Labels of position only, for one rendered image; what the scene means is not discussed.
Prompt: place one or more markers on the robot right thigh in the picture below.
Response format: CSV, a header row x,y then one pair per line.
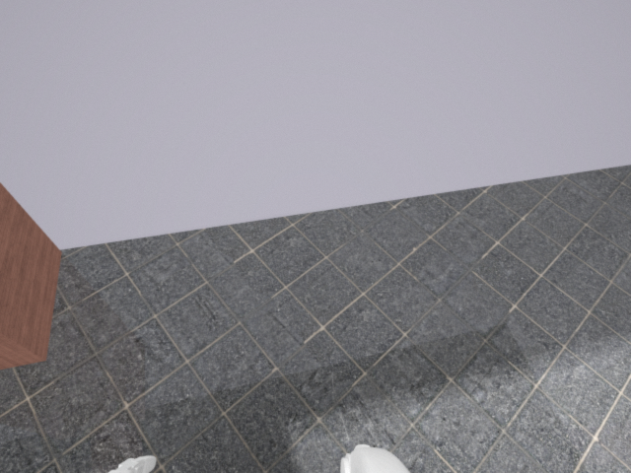
x,y
371,460

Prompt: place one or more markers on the cupboard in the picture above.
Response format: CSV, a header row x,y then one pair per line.
x,y
29,268

